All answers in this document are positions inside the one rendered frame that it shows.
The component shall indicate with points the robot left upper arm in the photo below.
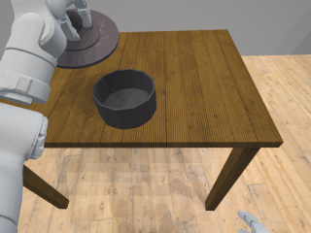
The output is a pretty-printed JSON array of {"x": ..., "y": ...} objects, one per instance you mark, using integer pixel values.
[{"x": 22, "y": 136}]

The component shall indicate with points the pot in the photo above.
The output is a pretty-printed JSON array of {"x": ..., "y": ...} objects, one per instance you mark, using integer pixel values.
[{"x": 125, "y": 98}]

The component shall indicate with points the right robot hand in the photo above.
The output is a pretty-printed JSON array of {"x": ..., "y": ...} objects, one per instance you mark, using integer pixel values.
[{"x": 253, "y": 222}]

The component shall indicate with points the table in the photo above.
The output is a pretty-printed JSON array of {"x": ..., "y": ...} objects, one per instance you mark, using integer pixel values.
[{"x": 205, "y": 98}]

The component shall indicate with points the lid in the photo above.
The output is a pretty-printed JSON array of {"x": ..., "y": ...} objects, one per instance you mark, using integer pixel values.
[{"x": 96, "y": 43}]

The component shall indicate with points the left robot forearm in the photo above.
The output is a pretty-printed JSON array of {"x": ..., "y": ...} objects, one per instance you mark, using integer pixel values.
[{"x": 31, "y": 54}]

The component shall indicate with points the left robot hand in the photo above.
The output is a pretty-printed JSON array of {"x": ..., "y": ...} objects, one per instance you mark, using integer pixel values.
[{"x": 83, "y": 10}]

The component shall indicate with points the knob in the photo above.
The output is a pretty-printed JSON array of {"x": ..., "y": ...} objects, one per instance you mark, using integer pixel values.
[{"x": 76, "y": 20}]

